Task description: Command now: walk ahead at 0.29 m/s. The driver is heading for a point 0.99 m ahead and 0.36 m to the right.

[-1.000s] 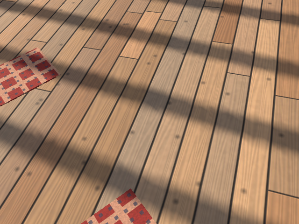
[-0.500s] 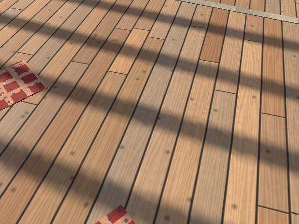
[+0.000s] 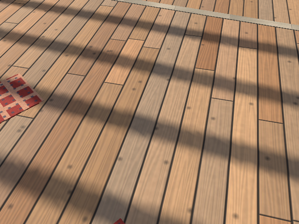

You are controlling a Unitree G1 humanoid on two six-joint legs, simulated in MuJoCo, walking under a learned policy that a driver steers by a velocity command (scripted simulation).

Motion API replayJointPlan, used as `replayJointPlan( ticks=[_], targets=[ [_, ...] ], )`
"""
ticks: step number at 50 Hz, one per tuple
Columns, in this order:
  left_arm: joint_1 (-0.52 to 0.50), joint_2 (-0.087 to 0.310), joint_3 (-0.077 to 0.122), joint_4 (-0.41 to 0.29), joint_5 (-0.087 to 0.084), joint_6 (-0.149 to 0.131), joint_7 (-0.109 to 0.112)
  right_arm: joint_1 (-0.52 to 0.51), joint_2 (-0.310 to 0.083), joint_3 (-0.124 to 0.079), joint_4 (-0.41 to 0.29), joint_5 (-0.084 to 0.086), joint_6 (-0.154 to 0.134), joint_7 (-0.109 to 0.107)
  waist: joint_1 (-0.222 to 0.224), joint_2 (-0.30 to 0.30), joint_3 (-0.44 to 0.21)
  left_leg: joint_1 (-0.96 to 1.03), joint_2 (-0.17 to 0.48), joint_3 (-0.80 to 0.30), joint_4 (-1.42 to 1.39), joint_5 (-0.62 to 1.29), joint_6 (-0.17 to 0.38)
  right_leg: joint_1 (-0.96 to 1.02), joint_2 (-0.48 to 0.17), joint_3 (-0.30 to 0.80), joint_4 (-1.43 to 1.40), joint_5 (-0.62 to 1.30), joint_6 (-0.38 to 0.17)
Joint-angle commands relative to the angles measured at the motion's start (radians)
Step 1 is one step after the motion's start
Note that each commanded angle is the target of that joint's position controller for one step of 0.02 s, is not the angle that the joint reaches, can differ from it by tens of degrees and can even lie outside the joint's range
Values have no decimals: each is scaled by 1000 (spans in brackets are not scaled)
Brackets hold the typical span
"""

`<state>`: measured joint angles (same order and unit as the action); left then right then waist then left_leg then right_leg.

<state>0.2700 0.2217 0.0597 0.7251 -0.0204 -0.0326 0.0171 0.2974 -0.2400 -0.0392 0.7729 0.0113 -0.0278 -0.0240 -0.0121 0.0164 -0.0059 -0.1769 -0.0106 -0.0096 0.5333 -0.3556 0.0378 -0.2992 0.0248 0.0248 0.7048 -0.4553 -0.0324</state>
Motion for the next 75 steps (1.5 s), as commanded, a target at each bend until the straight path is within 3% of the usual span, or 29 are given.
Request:
replayJointPlan(
  ticks=[1, 3, 4, 5, 6, 7, 9, 13, 17, 22, 24, 26, 27, 28, 29, 31, 37, 48, 51, 53, 54, 55, 56, 57, 58, 59, 64, 70, 75],
  targets=[
    [-46, 64, 17, -75, -4, -54, -23, -76, -185, -46, -69, 20, -8, 2, 27, 115, 110, -119, 240, -298, -313, -212, 163, 8, -19, -46, -151, 73, -32],
    [100, 87, 36, -9, 6, -56, -28, -92, -139, -31, -72, 17, -7, 10, 88, 75, 31, -240, 147, -169, -166, -91, 105, 296, 15, -49, -218, 227, -25],
    [215, 147, 53, 4, 5, -58, -21, -129, -75, -9, -95, 3, -17, 15, 134, -73, -3, -350, 58, -62, 104, -22, 42, 413, -134, 185, -331, 116, -78],
    [292, 262, 78, 4, 9, -64, -29, -138, -67, -8, -146, 14, -37, 11, 140, -320, -15, -561, -44, 8, 414, -150, -11, 489, -353, 627, -485, -37, -234],
    [262, 200, 57, -2, 15, -73, -30, -135, -134, -28, -143, 31, -52, 11, 118, -228, 30, -664, -4, -81, 596, -227, -3, 457, -407, 717, -518, -89, -297],
    [211, 155, 41, -13, 15, -79, -27, -118, -144, -32, -131, 40, -60, 20, 86, -153, 84, -728, 40, -105, 655, -129, 20, 449, -380, 618, -507, -80, -275],
    [146, 141, 30, -27, 18, -76, -28, -122, -131, -30, -111, 17, -70, 31, 59, -67, 90, -728, 94, -85, 619, 41, 33, 423, -309, 441, -524, 92, -212],
    [165, 123, 15, -9, 13, -59, -22, -160, -87, -19, -109, 1, -60, 58, 56, -87, 73, -642, 109, -8, 476, 181, -21, 346, -223, 202, -555, 468, -178],
    [195, 165, 18, 17, 11, -47, -4, -320, -47, 5, -161, 3, -69, 68, 95, -94, 108, -513, 70, 42, 164, 357, -54, 240, -180, 93, -585, 492, -160],
    [207, 204, 30, 52, -8, -40, 4, -371, -108, -13, -196, 10, -87, 77, 56, -107, 122, -406, 38, -11, 0, 375, -20, 295, -254, 153, -536, 553, -139],
    [181, 226, 40, 51, -1, -30, 6, -298, -149, -31, -184, 8, -90, 70, 5, -128, 55, -280, 5, 9, -11, 315, 11, 333, -253, 152, -425, 787, -114],
    [153, 202, 30, 34, 16, -21, 5, -6, -217, -67, -117, 7, -82, 46, -140, -124, -151, 171, 40, -12, 3, 316, 71, 171, -166, 104, -64, 844, -56],
    [242, 87, -1, 6, 28, -27, 1, 135, -307, -86, -101, -23, -77, 35, -129, 87, -340, 567, 308, -359, 7, 187, 173, -165, -35, 56, 323, 417, 0],
    [331, 49, -17, 25, -7, -39, -2, 155, -269, -73, -86, -26, -77, 47, -95, 306, -472, 640, 441, -758, -195, -39, 249, -328, 43, 138, 558, -116, 19],
    [247, 157, 15, 20, -38, -40, -2, 76, -189, -53, -92, -16, -74, 45, -93, 202, -285, 493, 403, -671, -254, -162, 204, -423, -22, 156, 646, -60, 20],
    [97, 171, 20, -18, -22, -37, 2, -48, -132, -38, -86, -15, -73, 42, -44, 56, -63, 176, 335, -390, -293, 1, 159, -398, -111, 89, 588, 95, 12],
    [76, 112, 21, -32, -3, 19, 5, -124, -132, -51, -34, -22, -111, 42, 37, 47, 45, -51, 283, -73, -429, 249, 174, -341, -179, 104, 453, 250, 25],
    [-247, 95, -3, -170, -5, -8, -65, 11, -233, -75, 32, 6, -51, 26, -77, 4, 123, 233, 302, 167, -373, 427, 126, -416, -138, -41, -43, 426, -12],
    [-197, 141, 20, -190, 0, -1, -73, -4, -272, -86, 27, 19, -28, 19, -17, 57, 47, 294, 303, 214, -186, 867, 92, -274, -52, -120, -68, 269, -65],
    [84, 235, 76, -124, -5, 6, -58, -26, -260, -78, 14, 24, -16, 11, 142, 43, -112, 168, 246, 263, 206, 982, 41, 128, 44, -142, -153, 307, -134],
    [215, 332, 107, -96, -11, 18, -35, 7, -181, -47, -11, -14, -25, 11, 166, -126, -205, -124, 187, 259, 536, 487, -9, 441, -133, 138, -159, 343, -202],
    [147, 399, 106, -133, -13, 4, -38, 44, -90, -14, -75, -21, -58, 23, 59, -315, -329, -523, -33, 90, 861, -225, -61, 703, -351, 743, -333, 110, -406],
    [160, 297, 77, -147, -2, -13, -49, -74, -197, -35, -85, 13, -94, 37, 140, -148, -342, -631, 14, -85, 903, -188, -39, 699, -364, 765, -427, 76, -368],
    [136, 253, 62, -137, 7, -25, -50, -140, -207, -37, -112, 39, -110, 43, 128, -115, -206, -670, 51, -74, 855, -100, -16, 589, -332, 613, -422, 155, -324],
    [72, 229, 54, -139, 4, -31, -51, -134, -188, -31, -105, 22, -114, 36, 71, -18, -119, -619, 97, -74, 757, -25, -14, 433, -286, 491, -418, 281, -290],
    [12, 196, 43, -150, 5, -33, -46, -124, -195, -37, -93, -3, -109, 31, 35, -19, -84, -552, 128, -77, 670, 18, -24, 323, -247, 404, -427, 380, -270],
    [-10, 222, 45, -145, 11, -40, -17, -134, -151, -29, -99, -28, -66, 31, -4, -40, -19, -456, 115, -42, 459, 153, -102, 103, -175, 261, -487, 570, -270],
    [74, 250, 54, -96, -2, -25, 0, -340, -123, -10, -151, -9, -77, 46, 79, -97, 20, -335, 28, -35, 59, 447, -113, 47, -125, 238, -452, 372, -191],
    [73, 233, 54, -79, -4, -13, 5, -284, -186, -41, -150, 0, -96, 55, 34, -150, 11, -244, 25, -72, -27, 304, -52, 146, -177, 375, -311, 329, -152]
  ],
)
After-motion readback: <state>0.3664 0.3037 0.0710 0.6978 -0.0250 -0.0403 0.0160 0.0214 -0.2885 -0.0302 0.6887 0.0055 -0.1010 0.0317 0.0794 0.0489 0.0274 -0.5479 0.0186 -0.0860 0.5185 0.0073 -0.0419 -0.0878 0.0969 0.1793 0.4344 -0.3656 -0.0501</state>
